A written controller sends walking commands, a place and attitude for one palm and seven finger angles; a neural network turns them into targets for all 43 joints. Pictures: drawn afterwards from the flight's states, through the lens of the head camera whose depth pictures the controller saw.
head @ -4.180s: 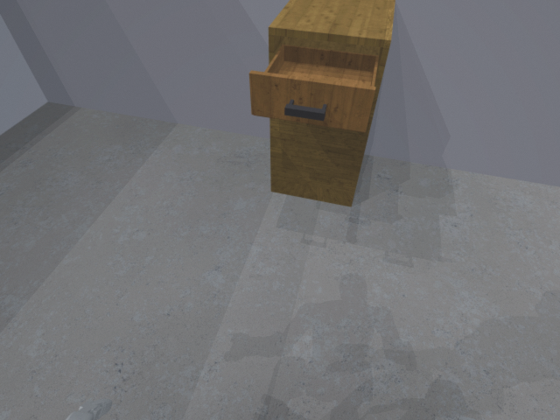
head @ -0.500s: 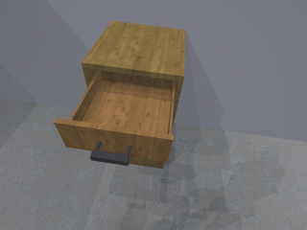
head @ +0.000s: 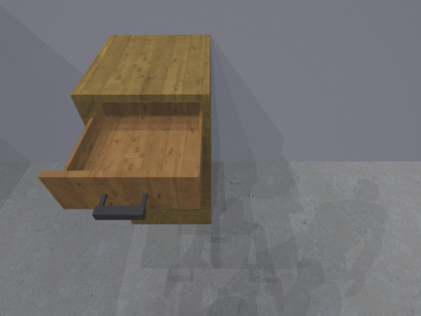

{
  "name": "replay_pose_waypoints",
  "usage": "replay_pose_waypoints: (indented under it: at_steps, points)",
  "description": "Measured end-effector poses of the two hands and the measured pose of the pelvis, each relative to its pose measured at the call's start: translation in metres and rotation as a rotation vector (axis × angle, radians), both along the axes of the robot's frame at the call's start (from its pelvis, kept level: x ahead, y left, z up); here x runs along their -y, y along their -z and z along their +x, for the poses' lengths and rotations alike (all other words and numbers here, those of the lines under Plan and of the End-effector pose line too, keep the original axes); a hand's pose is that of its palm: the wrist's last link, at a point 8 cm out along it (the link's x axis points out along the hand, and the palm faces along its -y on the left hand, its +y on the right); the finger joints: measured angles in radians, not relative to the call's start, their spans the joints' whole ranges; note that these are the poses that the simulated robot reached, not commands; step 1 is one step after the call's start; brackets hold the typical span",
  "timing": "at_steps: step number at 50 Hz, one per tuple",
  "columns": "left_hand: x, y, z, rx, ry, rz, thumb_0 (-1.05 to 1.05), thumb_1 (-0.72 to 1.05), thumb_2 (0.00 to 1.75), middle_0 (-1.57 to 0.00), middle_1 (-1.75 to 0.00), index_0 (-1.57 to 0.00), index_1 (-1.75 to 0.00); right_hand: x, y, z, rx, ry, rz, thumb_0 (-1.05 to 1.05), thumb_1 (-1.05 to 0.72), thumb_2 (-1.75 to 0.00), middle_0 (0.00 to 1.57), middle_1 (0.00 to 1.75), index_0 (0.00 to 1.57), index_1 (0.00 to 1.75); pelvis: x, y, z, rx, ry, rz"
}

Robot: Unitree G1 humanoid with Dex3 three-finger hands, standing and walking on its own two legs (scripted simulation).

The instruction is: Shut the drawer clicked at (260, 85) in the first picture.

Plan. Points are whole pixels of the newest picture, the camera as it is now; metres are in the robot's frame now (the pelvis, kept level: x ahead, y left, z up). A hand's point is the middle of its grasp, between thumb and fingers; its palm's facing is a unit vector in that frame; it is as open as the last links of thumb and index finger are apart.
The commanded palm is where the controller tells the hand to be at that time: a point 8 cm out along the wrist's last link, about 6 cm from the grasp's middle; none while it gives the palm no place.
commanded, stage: come to a stop and stand still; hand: left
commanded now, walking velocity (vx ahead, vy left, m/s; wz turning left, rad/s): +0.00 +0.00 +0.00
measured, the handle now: (122, 205) +0.37 +0.24 -0.06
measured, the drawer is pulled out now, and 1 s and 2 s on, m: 0.29 0.29 0.29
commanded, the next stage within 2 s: look again from close up in 1.38 s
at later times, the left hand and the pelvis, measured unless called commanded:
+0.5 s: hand out of the picture -0.06 +0.09 -0.17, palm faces +0.12 -0.98 -0.14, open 7.3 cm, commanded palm none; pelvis -0.03 -0.05 +0.01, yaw +1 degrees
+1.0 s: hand out of the picture -0.07 +0.12 -0.17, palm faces +0.10 -0.98 -0.15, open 7.4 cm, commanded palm none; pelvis -0.04 -0.04 +0.01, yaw +1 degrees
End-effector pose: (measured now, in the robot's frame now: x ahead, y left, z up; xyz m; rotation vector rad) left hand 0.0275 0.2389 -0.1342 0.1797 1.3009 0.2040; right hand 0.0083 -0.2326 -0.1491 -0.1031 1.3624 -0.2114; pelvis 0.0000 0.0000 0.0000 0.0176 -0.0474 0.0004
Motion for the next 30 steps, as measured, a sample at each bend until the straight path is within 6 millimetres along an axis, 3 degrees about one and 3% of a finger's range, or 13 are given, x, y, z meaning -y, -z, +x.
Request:
replay_pose_waypoints:
  at_steps: [6,14,19,30]
  points:
    - [0.037,-0.015,-0.018,0.0,-0.012,-0.007,0.0,0.91,0.9,-0.2,-0.3,-0.19,-0.3,0.011,0.0,-0.05,-0.106,0.019,0.066,0.0,-0.91,-0.89,0.2,0.3,0.19,0.3,0.025,-0.012,-0.007,0.004,-0.006,0.008]
    - [0.064,0.0,-0.05,-0.063,-0.051,-0.052,0.01,0.94,0.9,-0.2,-0.3,-0.2,-0.3,0.014,0.0,-0.082,-0.188,0.0,0.07,0.0,-0.91,-0.89,0.2,0.3,0.19,0.3,0.042,-0.005,-0.016,-0.023,-0.031,-0.043]
    - [0.08,0.005,-0.073,-0.107,-0.085,-0.093,0.01,0.94,0.9,-0.2,-0.3,-0.2,-0.3,0.011,-0.009,-0.081,-0.183,-0.033,0.063,0.0,-0.91,-0.89,0.2,0.3,0.19,0.3,0.049,-0.009,-0.023,-0.017,-0.028,-0.018]
    - [0.1,0.003,-0.106,-0.133,-0.103,-0.124,0.0,0.91,0.9,-0.2,-0.3,-0.2,-0.3,0.015,-0.006,-0.055,-0.069,-0.07,0.063,0.0,-0.91,-0.89,0.2,0.3,0.19,0.3,0.052,-0.012,-0.034,0.008,-0.025,-0.012]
